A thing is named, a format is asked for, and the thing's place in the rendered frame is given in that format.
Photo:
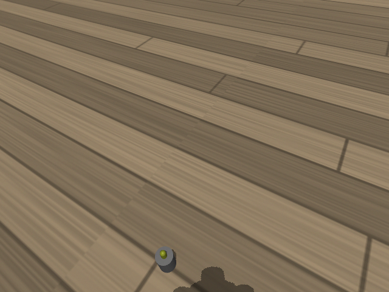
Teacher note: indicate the bottle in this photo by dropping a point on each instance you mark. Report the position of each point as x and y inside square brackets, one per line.
[165, 259]

